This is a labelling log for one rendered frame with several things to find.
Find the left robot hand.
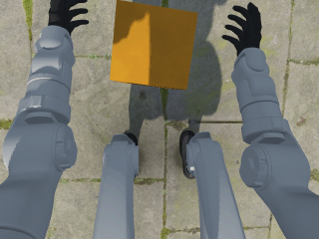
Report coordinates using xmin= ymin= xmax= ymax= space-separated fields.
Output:
xmin=48 ymin=0 xmax=89 ymax=36

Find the right robot forearm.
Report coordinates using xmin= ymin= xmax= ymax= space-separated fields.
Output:
xmin=231 ymin=47 xmax=311 ymax=179

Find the robot right upper arm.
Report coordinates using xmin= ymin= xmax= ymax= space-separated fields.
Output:
xmin=239 ymin=142 xmax=319 ymax=239

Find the right robot foot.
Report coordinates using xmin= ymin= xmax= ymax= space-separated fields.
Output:
xmin=179 ymin=130 xmax=195 ymax=179

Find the left robot forearm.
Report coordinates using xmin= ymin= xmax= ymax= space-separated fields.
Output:
xmin=2 ymin=25 xmax=76 ymax=170

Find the robot left upper arm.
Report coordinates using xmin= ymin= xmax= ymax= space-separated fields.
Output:
xmin=0 ymin=122 xmax=78 ymax=239

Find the right robot hand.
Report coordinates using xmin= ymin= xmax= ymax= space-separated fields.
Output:
xmin=221 ymin=2 xmax=262 ymax=57

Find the robot foot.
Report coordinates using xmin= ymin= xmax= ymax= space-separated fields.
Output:
xmin=125 ymin=132 xmax=138 ymax=179
xmin=179 ymin=130 xmax=195 ymax=179

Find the carton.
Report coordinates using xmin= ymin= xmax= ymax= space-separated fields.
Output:
xmin=110 ymin=0 xmax=198 ymax=90

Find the left robot foot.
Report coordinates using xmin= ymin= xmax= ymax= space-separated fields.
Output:
xmin=125 ymin=132 xmax=138 ymax=179

